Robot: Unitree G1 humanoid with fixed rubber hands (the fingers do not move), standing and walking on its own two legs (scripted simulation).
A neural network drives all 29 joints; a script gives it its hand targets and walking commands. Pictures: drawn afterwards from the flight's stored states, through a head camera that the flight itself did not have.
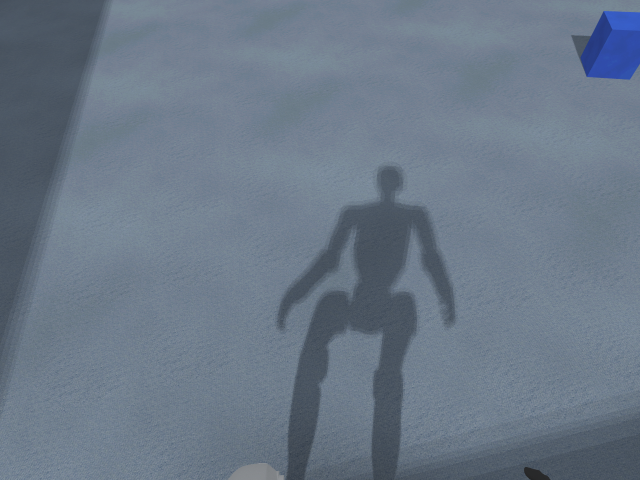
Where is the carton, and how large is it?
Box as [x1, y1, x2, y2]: [580, 11, 639, 79]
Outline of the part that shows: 603,11 580,57 586,75 595,77 629,79 639,63 639,12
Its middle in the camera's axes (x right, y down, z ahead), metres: +1.57 -1.02 +2.05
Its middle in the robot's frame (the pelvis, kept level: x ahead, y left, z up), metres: +2.14 -1.52 -0.65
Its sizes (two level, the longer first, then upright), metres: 0.210 0.200 0.250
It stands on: the floor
